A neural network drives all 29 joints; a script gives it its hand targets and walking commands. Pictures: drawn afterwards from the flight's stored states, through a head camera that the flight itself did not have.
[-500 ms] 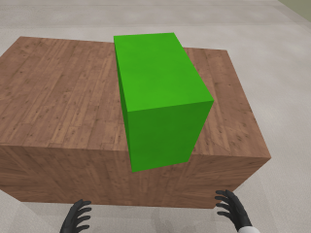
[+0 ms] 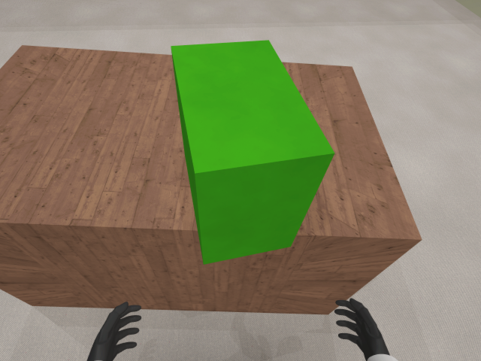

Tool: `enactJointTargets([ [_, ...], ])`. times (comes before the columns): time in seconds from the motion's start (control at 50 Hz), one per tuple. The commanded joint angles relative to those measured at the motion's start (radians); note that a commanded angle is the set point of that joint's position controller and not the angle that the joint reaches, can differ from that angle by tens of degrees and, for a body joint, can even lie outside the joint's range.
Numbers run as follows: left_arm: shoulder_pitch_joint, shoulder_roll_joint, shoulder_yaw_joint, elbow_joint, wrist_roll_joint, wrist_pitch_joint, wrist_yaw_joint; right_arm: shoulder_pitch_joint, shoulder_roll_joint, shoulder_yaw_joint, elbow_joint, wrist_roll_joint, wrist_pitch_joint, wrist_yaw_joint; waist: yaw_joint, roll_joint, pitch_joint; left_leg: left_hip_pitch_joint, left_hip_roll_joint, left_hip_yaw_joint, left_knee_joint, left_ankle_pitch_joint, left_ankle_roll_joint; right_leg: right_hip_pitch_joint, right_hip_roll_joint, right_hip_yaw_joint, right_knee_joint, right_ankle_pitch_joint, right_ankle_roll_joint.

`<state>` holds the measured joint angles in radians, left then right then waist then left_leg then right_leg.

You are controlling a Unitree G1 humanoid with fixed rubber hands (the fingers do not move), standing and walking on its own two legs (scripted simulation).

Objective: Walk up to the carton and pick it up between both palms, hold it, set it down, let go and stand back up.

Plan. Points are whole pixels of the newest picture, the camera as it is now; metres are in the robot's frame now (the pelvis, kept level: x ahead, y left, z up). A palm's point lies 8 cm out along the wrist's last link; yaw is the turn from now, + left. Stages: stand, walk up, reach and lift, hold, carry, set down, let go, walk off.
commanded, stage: set down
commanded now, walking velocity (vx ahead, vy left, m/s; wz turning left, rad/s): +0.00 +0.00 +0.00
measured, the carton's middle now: (235, 154) +0.48 +0.06 +0.05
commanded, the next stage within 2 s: let go in 0.52 s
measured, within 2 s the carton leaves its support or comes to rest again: neither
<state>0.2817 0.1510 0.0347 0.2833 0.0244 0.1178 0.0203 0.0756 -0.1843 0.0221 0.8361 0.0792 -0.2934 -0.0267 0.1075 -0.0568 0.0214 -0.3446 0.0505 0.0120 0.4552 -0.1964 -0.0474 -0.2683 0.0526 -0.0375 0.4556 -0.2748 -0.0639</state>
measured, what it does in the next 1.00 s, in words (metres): stands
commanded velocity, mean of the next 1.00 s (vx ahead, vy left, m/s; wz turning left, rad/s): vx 0.00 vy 0.00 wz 0.00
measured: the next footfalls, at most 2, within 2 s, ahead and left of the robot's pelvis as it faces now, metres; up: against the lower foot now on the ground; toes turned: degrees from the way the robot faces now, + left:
none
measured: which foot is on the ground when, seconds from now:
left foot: down 0.00-1.00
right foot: down 0.00-1.00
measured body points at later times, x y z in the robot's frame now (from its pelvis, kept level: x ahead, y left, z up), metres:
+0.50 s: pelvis +0.00 +0.00 +0.00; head +0.04 +0.02 +0.45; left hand +0.15 +0.23 -0.08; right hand +0.20 -0.21 -0.09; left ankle +0.02 +0.14 -0.74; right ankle -0.03 -0.08 -0.74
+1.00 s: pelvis +0.00 +0.00 +0.00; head +0.04 +0.02 +0.45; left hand +0.15 +0.22 -0.08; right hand +0.20 -0.21 -0.10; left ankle +0.02 +0.14 -0.74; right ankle -0.03 -0.08 -0.74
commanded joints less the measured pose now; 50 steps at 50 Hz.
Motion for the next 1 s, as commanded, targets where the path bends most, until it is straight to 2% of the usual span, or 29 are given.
enactJointTargets([
  [0.0, -0.094, 0.215, 0.002, -0.081, -0.054, -0.035, -0.026, 0.006, -0.1, -0.073, -0.073, -0.006, -0.054, -0.007, -0.165, -0.006, -0.225, 0.288, -0.078, 0.002, -0.021, 0.143, 0.045, 0.166, -0.113, 0.072, -0.097, 0.481, 0.109],
  [0.14, -0.095, 0.215, 0.001, -0.082, -0.048, -0.045, -0.028, -0.005, -0.103, -0.07, -0.079, -0.002, -0.074, -0.006, -0.159, -0.013, -0.238, 0.284, -0.082, -0.001, -0.018, 0.148, 0.045, 0.181, -0.115, 0.072, -0.089, 0.522, 0.113],
  [0.56, -0.128, 0.195, -0.033, -0.052, -0.02, -0.009, -0.002, -0.02, -0.105, -0.09, -0.039, -0.02, -0.031, 0.015, -0.142, 0.014, -0.16, 0.324, -0.071, -0.001, -0.02, 0.105, 0.043, 0.1, -0.106, 0.065, -0.123, 0.271, 0.09],
  [0.98, -0.098, 0.192, -0.019, -0.051, 0.007, -0.015, 0.003, -0.02, -0.124, -0.08, -0.025, -0.018, -0.032, 0.023, -0.134, 0.015, -0.163, 0.329, -0.078, -0.009, -0.005, 0.149, 0.036, 0.132, -0.109, 0.062, -0.109, 0.363, 0.088],
])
